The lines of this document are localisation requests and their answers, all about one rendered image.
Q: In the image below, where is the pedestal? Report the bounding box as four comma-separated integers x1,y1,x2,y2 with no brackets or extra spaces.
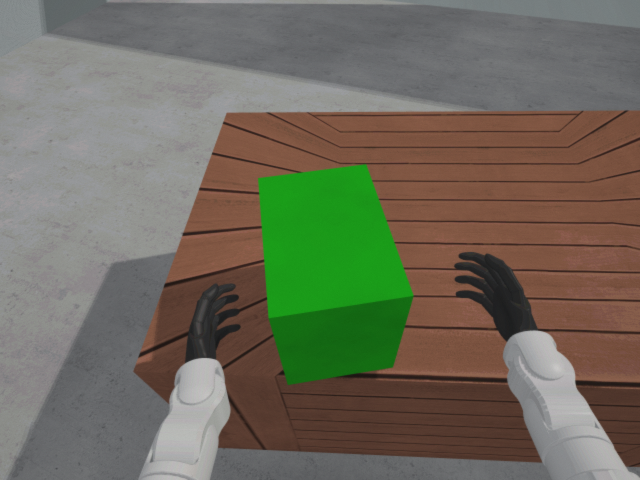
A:
133,110,640,467

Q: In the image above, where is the carton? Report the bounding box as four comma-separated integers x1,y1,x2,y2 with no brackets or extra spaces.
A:
258,164,414,385

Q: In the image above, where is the right robot forearm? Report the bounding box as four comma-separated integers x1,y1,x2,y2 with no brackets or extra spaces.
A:
503,331,640,480

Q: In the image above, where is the left robot forearm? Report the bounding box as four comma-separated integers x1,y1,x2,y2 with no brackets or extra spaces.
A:
138,358,230,480

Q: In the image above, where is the robot left hand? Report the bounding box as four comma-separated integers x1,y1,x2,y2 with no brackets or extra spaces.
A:
185,283,241,363

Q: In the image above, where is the robot right hand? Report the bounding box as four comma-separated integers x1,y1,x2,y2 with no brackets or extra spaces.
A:
454,252,538,341

